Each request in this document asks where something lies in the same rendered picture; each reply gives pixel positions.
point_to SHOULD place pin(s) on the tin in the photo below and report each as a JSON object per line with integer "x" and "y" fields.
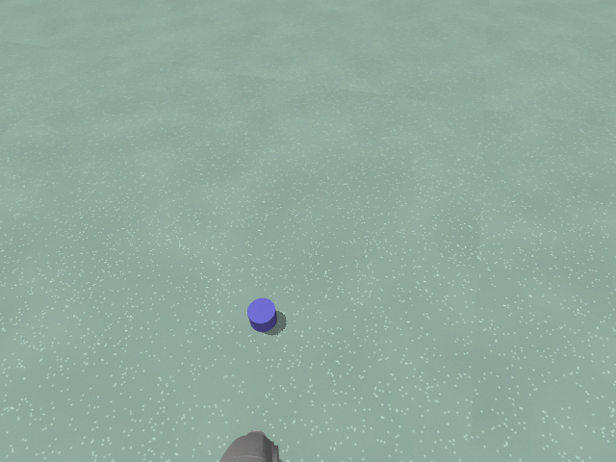
{"x": 262, "y": 315}

